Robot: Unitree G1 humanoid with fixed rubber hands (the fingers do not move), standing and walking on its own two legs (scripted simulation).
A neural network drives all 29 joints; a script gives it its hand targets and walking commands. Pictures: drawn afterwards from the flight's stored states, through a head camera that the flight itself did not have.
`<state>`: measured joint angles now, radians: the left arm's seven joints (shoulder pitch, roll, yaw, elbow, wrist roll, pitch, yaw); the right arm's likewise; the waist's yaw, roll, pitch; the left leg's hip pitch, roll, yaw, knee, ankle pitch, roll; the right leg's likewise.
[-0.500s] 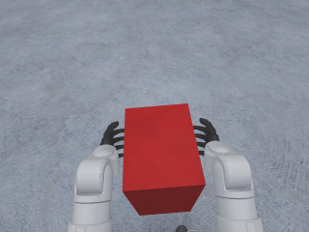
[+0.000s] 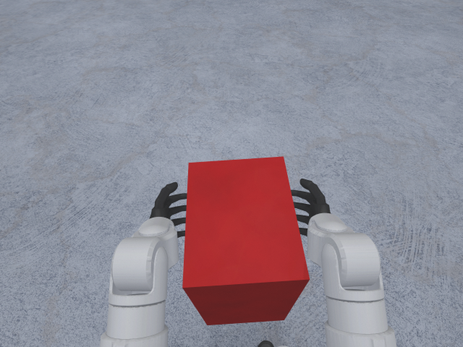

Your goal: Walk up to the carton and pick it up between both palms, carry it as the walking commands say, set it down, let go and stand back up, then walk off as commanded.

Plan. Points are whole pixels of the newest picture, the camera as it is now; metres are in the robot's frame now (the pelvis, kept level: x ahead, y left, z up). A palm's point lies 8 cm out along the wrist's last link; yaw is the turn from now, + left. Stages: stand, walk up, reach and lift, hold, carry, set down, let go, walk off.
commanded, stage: carry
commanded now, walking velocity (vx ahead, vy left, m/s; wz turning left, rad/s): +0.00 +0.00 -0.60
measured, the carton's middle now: (241, 249) +0.28 +0.00 +0.01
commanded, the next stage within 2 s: none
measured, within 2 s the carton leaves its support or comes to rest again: neither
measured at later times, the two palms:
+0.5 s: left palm (209, 205) +0.33 +0.06 +0.08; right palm (359, 236) +0.26 -0.18 +0.09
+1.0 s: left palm (295, 222) +0.29 -0.08 +0.09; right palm out of the picture +0.14 -0.27 +0.09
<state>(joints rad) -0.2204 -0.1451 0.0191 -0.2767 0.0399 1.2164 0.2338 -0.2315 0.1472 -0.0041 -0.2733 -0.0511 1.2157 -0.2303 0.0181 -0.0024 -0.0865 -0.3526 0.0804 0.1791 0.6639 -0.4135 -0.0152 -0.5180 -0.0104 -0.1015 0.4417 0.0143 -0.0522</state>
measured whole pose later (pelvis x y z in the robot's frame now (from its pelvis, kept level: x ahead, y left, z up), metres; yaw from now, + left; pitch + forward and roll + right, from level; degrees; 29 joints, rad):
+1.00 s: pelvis -0.01 -0.01 +0.01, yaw -35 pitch +3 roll -1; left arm -0.21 -0.14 -0.01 -0.31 0.05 1.20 0.23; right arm -0.19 0.14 -0.01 -0.34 -0.02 1.19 -0.25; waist -0.04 0.03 -0.03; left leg -0.51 0.12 0.09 0.94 -0.51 -0.08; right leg -0.36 0.00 -0.10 0.55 -0.26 -0.04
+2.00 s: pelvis +0.01 +0.00 +0.01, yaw -38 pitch +3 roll +0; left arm -0.20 -0.14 0.02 -0.25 0.04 1.18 0.23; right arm -0.22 0.14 0.00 -0.23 -0.06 1.18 -0.23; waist 0.00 0.00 -0.10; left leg -0.33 0.06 0.15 0.55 -0.27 0.02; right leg -0.32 -0.02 -0.05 0.53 -0.25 0.00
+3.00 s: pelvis -0.14 -0.07 +0.00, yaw -63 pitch +3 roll -2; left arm -0.22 -0.15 -0.02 -0.34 0.03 1.18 0.23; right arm -0.19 0.14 -0.01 -0.39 -0.03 1.19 -0.23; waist 0.01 0.06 0.00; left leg -0.47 0.25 0.08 1.00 -0.61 -0.12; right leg -0.40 -0.02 -0.11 0.61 -0.25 -0.01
